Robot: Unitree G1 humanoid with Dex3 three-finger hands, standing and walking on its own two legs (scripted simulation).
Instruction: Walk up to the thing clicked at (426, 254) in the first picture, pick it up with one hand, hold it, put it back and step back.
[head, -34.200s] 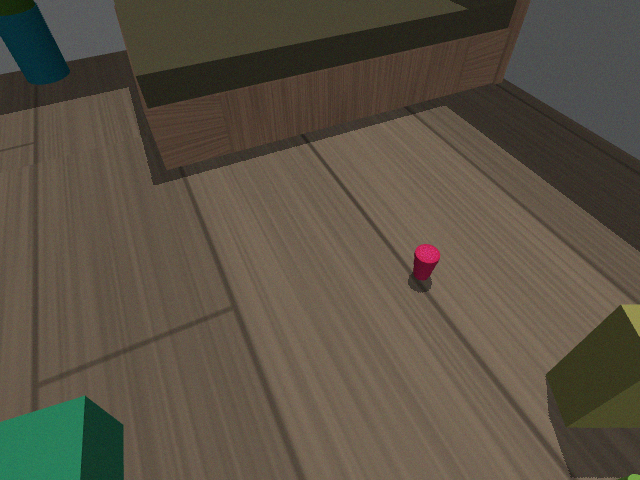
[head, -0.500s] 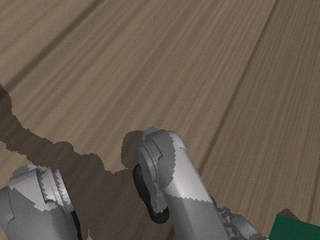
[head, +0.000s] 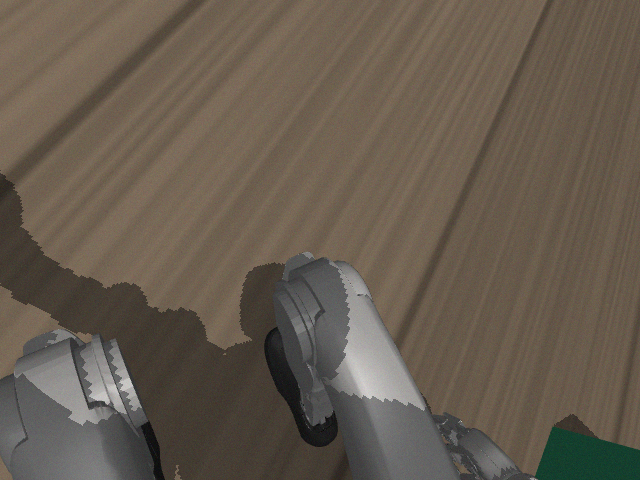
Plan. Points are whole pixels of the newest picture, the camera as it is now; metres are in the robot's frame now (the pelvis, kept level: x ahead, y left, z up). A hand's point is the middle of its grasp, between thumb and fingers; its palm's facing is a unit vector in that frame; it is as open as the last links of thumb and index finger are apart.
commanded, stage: close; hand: left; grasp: from above
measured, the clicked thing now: out of the picture +0.49 +0.33 -0.25
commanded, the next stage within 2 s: settle in 1.44 s
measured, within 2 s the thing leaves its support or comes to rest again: neither
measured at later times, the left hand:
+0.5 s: hand out of the picture +0.47 +0.33 -0.20, palm faces -0.41 -0.12 -0.90, open 12.6 cm
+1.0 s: hand out of the picture +0.47 +0.33 -0.20, palm faces -0.42 -0.13 -0.90, open 12.5 cm
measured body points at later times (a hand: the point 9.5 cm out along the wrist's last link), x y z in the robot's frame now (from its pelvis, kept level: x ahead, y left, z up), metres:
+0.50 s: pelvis +0.00 +0.00 +0.00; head +0.26 +0.11 +0.35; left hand +0.49 +0.34 -0.15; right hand +0.05 -0.26 -0.06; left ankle +0.07 +0.13 -0.28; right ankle +0.11 -0.12 -0.28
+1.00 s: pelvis +0.00 +0.00 +0.00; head +0.26 +0.11 +0.35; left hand +0.49 +0.34 -0.15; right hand +0.05 -0.26 -0.06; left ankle +0.07 +0.13 -0.28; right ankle +0.11 -0.12 -0.28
